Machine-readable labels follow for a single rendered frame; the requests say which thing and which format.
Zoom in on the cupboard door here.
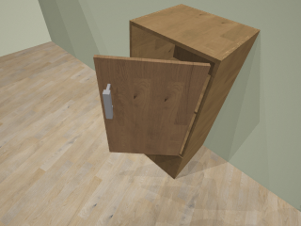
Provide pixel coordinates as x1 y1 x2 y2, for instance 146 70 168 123
93 55 211 156

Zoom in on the handle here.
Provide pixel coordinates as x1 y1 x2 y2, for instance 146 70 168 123
103 84 114 120

